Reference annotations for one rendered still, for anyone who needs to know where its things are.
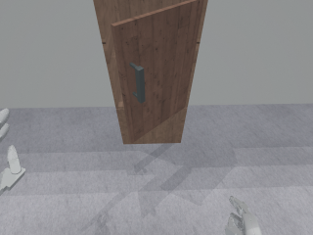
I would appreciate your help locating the cupboard door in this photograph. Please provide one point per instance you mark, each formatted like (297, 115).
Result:
(163, 42)

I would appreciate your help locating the left robot hand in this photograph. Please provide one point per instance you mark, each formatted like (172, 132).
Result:
(12, 174)

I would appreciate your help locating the right robot hand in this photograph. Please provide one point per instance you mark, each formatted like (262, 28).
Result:
(246, 223)

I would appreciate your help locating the handle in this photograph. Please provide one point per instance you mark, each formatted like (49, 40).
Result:
(140, 83)

